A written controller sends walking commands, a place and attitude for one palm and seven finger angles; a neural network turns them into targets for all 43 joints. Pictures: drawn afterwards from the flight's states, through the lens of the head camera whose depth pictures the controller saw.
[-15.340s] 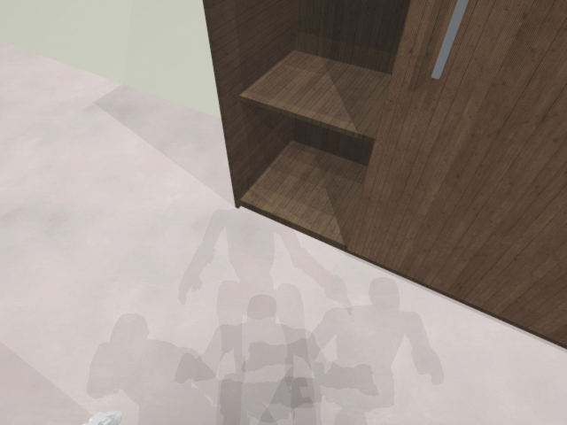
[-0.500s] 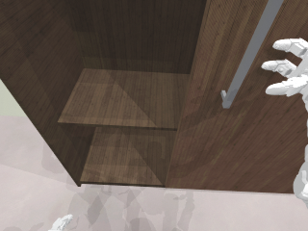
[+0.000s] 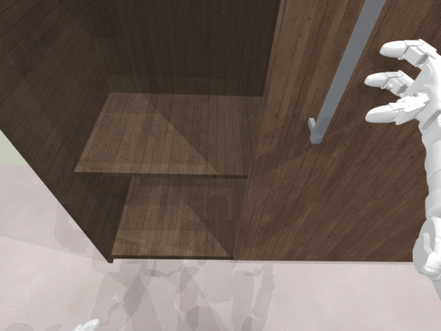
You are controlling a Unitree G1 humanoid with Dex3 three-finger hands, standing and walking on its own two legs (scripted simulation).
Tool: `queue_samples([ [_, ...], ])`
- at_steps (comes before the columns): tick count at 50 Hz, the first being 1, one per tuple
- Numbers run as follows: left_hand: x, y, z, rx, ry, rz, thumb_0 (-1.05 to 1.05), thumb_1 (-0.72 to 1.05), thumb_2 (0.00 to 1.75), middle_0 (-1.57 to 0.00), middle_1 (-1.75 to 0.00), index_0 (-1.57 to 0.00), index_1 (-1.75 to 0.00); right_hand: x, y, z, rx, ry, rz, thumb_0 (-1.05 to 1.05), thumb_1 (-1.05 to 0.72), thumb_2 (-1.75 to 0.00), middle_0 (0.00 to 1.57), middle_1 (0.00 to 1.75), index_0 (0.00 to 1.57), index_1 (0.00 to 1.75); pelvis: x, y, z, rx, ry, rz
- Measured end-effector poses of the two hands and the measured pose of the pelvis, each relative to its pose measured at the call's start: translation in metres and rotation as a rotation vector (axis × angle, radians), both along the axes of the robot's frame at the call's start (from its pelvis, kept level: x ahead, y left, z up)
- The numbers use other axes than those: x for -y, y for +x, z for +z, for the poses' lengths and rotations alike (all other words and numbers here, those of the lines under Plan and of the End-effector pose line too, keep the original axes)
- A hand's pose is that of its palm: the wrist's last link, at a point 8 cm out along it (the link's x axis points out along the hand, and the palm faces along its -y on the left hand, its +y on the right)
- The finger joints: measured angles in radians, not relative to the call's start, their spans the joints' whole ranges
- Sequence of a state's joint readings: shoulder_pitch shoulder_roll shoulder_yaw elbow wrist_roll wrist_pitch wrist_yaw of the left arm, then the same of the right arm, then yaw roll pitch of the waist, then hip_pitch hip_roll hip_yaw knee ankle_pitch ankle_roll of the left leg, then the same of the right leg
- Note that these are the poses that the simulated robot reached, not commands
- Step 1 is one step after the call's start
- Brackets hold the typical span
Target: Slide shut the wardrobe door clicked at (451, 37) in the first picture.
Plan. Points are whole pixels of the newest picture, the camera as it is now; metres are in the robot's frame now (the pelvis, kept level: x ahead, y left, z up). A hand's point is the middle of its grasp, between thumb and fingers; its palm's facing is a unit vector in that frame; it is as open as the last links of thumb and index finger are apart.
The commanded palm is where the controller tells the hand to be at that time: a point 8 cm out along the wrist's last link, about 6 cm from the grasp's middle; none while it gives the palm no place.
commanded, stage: move the hooked fingers beside the handle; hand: right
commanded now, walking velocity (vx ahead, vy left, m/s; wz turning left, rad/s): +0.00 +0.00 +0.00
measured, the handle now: (343, 58) +0.49 -0.14 +0.26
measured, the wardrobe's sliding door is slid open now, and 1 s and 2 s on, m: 0.55 0.55 0.55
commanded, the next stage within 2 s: none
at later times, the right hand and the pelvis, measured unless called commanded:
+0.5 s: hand (388, 87) +0.46 -0.22 +0.24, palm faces +0.01 +1.00 -0.04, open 13.5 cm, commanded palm +0.47 -0.24 +0.21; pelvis +0.00 +0.00 +0.00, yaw -1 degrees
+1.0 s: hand (386, 88) +0.46 -0.22 +0.23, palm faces +0.01 +1.00 -0.04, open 13.8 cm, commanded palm +0.45 -0.23 +0.22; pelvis +0.01 +0.00 +0.00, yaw -1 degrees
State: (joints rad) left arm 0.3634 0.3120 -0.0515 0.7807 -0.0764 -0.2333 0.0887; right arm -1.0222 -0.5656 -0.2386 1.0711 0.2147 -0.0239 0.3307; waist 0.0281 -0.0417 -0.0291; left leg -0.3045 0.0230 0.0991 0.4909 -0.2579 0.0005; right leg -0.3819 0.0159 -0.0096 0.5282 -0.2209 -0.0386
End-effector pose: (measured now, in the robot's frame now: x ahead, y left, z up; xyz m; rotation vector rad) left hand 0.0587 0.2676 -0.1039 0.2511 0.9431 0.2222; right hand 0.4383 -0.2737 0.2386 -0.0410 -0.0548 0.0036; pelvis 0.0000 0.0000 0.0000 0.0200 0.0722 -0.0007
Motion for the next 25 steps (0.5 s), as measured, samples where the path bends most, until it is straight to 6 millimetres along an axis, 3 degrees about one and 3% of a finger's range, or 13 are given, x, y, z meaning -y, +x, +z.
queue_samples([
  [13, 0.000, 0.019, 0.000, 0.030, 0.000, -0.018, 0.01, 0.91, 0.90, -0.20, -0.30, -0.20, -0.30, 0.000, 0.000, -0.001, 0.008, 0.001, 0.000, -0.01, 0.50, -0.30, 0.42, 1.27, 0.37, 1.26, -0.002, 0.002, -0.002, -0.012, 0.000, -0.003],
  [25, -0.001, 0.020, -0.002, 0.014, -0.008, -0.025, 0.01, 0.91, 0.90, -0.20, -0.30, -0.20, -0.30, -0.001, 0.000, -0.001, 0.009, 0.001, -0.013, -0.01, 0.50, -0.30, 0.42, 1.28, 0.37, 1.26, -0.004, 0.004, -0.003, -0.011, 0.001, -0.012],
])
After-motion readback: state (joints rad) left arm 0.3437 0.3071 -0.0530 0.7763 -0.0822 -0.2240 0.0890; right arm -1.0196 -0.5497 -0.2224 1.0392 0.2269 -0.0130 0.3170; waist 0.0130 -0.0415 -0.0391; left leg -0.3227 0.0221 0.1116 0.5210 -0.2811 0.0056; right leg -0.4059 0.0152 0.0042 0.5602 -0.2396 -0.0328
